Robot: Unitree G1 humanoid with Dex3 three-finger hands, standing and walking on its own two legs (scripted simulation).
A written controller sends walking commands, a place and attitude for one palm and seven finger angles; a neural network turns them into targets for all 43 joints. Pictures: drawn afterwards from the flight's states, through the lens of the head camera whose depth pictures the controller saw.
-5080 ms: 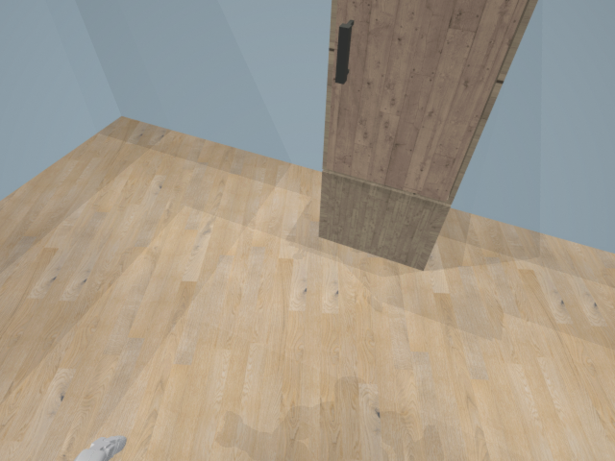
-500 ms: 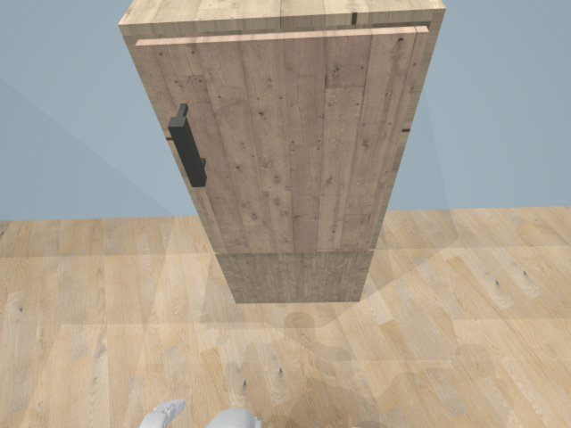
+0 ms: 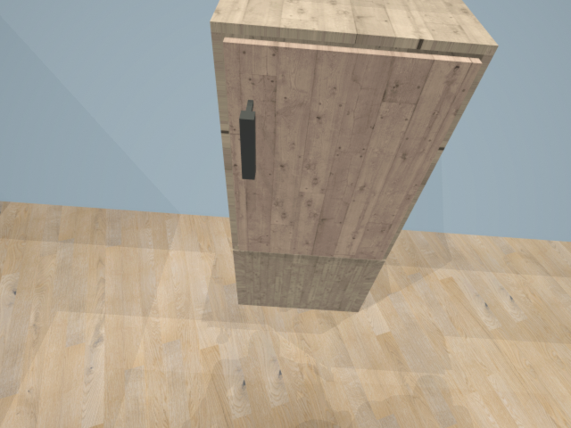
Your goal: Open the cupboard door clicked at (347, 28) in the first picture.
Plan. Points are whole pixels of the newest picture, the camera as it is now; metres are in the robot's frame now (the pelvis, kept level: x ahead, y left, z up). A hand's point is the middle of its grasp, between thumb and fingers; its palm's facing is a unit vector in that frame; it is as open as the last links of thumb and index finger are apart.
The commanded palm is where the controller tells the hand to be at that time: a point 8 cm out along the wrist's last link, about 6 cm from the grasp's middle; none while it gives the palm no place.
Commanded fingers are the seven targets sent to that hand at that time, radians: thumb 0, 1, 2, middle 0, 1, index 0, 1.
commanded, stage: come to a stop and stand still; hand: left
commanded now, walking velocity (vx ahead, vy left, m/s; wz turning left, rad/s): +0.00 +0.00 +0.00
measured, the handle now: (249, 140) +0.59 +0.13 +0.05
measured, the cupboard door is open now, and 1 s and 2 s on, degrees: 0 0 0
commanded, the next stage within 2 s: look again from close up in 0.66 s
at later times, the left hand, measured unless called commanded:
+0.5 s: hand out of the picture -0.05 +0.14 -0.18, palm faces +0.03 -0.98 -0.17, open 7.3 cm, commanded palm none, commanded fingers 0.00 0.90 0.90 -0.20 -0.30 -0.20 -0.30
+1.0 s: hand out of the picture -0.03 +0.15 -0.18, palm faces +0.04 -0.98 -0.20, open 7.4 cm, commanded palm none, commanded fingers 0.00 0.90 0.90 -0.20 -0.30 -0.20 -0.30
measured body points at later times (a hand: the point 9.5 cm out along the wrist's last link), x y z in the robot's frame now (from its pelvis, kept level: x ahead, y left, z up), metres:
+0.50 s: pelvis -0.04 -0.02 +0.00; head -0.04 -0.02 +0.45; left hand -0.05 +0.19 -0.16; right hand -0.09 -0.22 -0.17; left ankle +0.00 +0.08 -0.74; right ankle -0.06 -0.12 -0.74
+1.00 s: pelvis -0.02 -0.01 -0.01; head -0.02 -0.03 +0.44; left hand -0.03 +0.20 -0.16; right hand -0.02 -0.23 -0.18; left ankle +0.00 +0.08 -0.74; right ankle -0.06 -0.12 -0.74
